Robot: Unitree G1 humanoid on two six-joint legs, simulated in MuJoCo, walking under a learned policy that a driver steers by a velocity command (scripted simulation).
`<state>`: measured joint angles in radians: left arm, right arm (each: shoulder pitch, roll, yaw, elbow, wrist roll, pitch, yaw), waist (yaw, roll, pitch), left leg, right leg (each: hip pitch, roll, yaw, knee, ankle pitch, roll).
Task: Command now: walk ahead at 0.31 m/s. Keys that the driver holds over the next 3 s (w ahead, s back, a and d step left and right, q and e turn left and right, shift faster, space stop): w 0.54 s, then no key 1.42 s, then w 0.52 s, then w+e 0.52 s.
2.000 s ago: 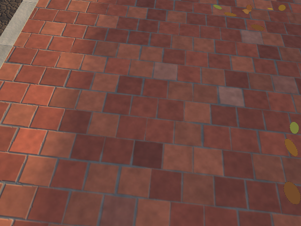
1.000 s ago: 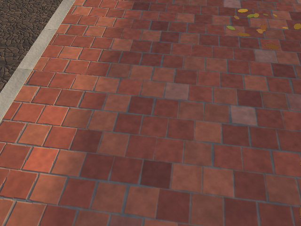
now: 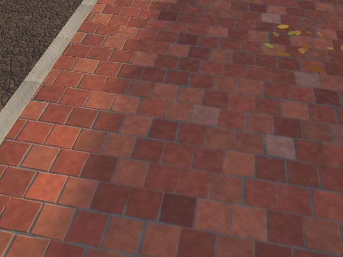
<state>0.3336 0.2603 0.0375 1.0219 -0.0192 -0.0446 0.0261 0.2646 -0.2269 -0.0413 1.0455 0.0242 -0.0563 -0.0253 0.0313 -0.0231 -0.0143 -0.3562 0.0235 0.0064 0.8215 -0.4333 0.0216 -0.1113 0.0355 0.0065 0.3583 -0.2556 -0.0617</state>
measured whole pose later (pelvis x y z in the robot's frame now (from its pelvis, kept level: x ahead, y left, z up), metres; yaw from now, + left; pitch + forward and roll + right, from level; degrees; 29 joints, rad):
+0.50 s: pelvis +0.19 +0.06 -0.01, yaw +0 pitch +2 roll +1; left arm 0.03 0.26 0.03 0.86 -0.02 -0.08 -0.03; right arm 0.47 -0.20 -0.01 1.06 0.00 -0.09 -0.01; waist -0.08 -0.04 0.02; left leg 0.12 -0.05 0.04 0.13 -0.28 0.05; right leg -0.66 -0.08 -0.01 0.61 0.06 -0.02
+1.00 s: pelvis +0.40 +0.02 -0.01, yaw +0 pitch +0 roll -3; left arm 0.18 0.23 0.02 1.00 0.01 -0.05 -0.01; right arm 0.17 -0.24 -0.04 0.93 -0.01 0.00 -0.05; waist 0.02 0.04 0.01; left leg -0.37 0.08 -0.04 0.57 -0.17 -0.02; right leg -0.23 0.07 -0.08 0.39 -0.16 -0.06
